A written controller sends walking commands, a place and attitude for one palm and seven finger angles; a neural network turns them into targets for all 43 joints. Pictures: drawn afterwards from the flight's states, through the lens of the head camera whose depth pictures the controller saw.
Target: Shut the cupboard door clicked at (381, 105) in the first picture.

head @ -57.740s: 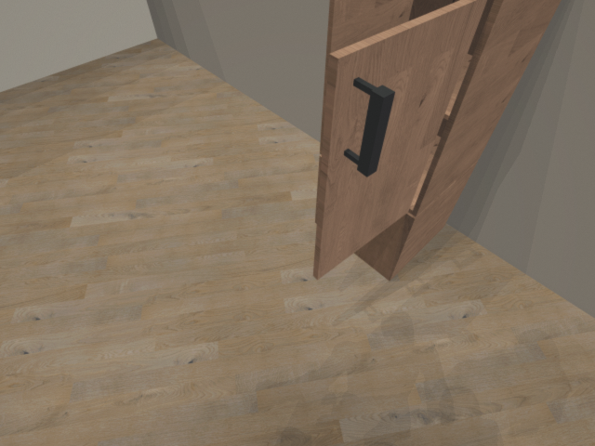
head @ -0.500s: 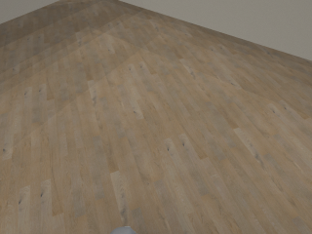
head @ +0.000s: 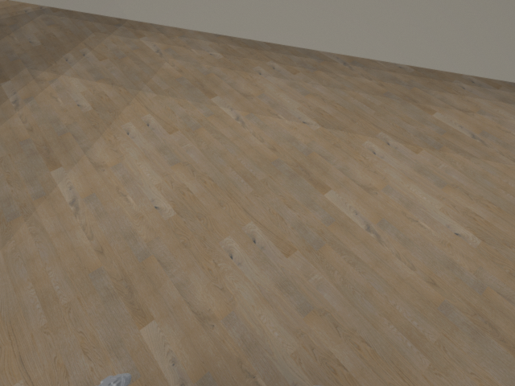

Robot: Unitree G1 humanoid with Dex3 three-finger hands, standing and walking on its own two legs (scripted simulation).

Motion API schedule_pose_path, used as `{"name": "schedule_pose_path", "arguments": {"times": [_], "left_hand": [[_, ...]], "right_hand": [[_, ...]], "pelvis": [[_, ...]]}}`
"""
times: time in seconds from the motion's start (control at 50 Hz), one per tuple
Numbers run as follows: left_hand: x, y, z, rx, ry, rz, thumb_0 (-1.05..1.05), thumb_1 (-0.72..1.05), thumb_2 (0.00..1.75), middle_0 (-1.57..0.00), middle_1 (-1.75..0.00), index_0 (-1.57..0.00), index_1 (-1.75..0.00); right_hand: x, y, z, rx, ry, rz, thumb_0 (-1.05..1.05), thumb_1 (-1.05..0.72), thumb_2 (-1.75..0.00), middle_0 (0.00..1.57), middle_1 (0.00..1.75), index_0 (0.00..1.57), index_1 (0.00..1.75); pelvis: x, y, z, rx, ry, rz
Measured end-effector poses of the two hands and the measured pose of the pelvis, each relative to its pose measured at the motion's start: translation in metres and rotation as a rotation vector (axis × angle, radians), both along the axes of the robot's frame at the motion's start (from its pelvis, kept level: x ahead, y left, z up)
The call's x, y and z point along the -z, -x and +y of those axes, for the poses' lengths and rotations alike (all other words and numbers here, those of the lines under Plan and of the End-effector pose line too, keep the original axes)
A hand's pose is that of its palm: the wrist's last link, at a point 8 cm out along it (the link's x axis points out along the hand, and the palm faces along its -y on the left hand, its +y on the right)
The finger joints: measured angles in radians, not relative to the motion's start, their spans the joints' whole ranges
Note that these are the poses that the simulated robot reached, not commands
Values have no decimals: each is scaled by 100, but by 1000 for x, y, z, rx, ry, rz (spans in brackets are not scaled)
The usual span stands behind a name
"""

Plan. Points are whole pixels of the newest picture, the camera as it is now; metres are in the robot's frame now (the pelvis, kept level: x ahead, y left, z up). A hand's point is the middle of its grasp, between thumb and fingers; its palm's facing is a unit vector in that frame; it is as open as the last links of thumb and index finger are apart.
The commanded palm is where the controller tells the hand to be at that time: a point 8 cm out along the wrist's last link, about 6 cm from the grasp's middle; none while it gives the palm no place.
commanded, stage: turn to face it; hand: left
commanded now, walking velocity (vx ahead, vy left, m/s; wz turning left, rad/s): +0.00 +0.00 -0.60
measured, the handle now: out of the picture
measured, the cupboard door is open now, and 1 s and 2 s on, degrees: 12 12 12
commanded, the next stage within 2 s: none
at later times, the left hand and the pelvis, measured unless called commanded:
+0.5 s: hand (156, 358) +0.18 +0.20 -0.17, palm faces -0.26 -0.95 -0.18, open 7.4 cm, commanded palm none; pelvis +0.03 +0.03 +0.00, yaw -18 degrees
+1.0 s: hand (186, 340) +0.21 +0.15 -0.17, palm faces -0.53 -0.82 -0.21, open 7.4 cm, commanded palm none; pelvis +0.04 +0.03 +0.00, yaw -35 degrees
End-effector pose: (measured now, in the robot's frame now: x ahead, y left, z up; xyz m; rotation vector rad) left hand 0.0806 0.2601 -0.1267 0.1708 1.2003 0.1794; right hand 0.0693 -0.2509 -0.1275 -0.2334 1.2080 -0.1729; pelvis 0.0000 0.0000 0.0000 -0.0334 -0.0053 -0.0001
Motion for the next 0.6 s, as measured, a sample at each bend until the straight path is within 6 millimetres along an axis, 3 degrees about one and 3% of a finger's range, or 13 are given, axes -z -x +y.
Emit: {"name": "schedule_pose_path", "arguments": {"times": [0.08,0.18,0.28,0.38,0.48,0.6], "left_hand": [[-1,-36,-12,79,-42,-65,0,91,90,-20,-30,-20,-30],[-5,-49,-21,135,-44,-43,0,91,90,-20,-30,-20,-30],[3,-59,-22,188,-9,-2,0,90,90,-20,-30,-20,-30],[22,-78,-11,234,32,18,0,90,90,-20,-30,-20,-30],[17,-102,-10,300,41,21,1,91,90,-20,-30,-20,-30],[1,-131,-28,395,30,-10,1,91,90,-20,-30,-20,-30]], "right_hand": [[20,22,-24,80,-5,55,0,-91,-90,21,30,20,30],[10,28,-29,144,7,66,1,-91,-90,20,30,20,30],[-3,20,-17,182,13,10,1,-91,-90,20,30,20,30],[-5,19,3,213,47,-50,0,-91,-90,20,30,20,30],[-13,41,20,259,41,-26,0,-91,-90,21,30,20,30],[-9,76,23,359,15,16,0,-90,-90,21,30,20,30]], "pelvis": [[13,-7,-9,44,-11,4],[4,-12,-7,103,-23,10],[1,-20,3,159,-35,16],[11,-28,23,227,-16,19],[3,-29,28,298,-5,3],[-3,-29,26,375,9,7]]}}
